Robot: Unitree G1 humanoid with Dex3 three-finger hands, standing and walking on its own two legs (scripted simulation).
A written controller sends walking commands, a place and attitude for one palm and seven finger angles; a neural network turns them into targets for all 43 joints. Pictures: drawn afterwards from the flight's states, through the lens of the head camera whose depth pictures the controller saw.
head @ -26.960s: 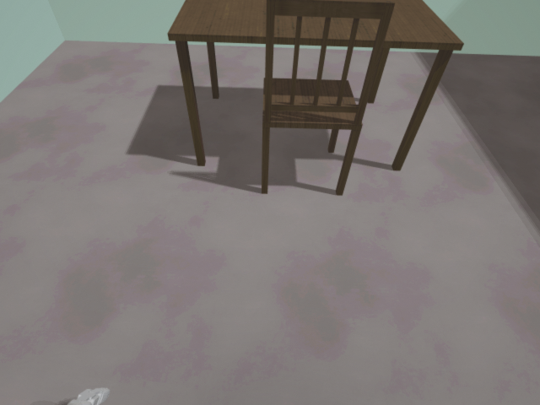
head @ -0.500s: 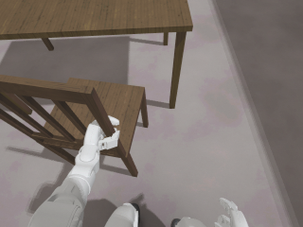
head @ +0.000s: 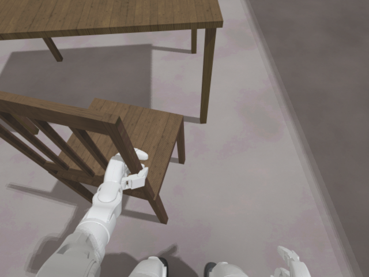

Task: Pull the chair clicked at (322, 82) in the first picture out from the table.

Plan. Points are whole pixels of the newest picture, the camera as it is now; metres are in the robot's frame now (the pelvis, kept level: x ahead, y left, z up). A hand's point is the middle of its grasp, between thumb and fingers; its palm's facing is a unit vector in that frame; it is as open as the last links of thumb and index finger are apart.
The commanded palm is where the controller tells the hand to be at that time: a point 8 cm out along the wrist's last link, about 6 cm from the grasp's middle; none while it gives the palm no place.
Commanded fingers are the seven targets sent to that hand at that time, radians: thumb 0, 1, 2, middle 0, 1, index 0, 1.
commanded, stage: step backward, pulling the chair out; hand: left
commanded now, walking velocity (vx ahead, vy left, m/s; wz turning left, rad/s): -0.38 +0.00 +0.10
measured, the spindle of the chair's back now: (68, 151) +0.41 +0.33 -0.07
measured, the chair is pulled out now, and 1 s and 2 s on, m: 0.36 0.60 0.60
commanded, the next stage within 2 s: stop walking, hand still on the chair in 0.50 s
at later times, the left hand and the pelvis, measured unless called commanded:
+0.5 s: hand (141, 225) +0.23 +0.11 -0.06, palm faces -0.01 -0.98 -0.18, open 6.1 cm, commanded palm +0.21 +0.16 -0.06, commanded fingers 0.00 0.90 0.90 -0.50 -1.45 -0.50 -1.45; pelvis -0.12 -0.02 +0.00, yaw +1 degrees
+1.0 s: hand out of the picture +0.09 +0.10 -0.06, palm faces -0.07 -0.99 -0.15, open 6.2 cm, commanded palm +0.08 +0.15 -0.05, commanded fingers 0.00 0.90 0.90 -0.50 -1.45 -0.50 -1.45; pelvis -0.17 +0.00 +0.00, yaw +2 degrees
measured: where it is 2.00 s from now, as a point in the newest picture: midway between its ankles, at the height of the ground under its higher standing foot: outside the picture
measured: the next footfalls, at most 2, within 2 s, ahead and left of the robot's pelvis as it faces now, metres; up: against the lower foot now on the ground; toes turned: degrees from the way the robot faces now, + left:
left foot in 0.18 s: -0.02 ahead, +0.13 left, +0.00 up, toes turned +1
right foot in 0.40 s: -0.04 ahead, -0.11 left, +0.00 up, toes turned +1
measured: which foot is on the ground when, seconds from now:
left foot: up 0.00-0.16, down 0.18-0.44, up 0.46-0.68, down 0.70-1.00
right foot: down 0.00-0.18, up 0.20-0.38, down 0.40-1.00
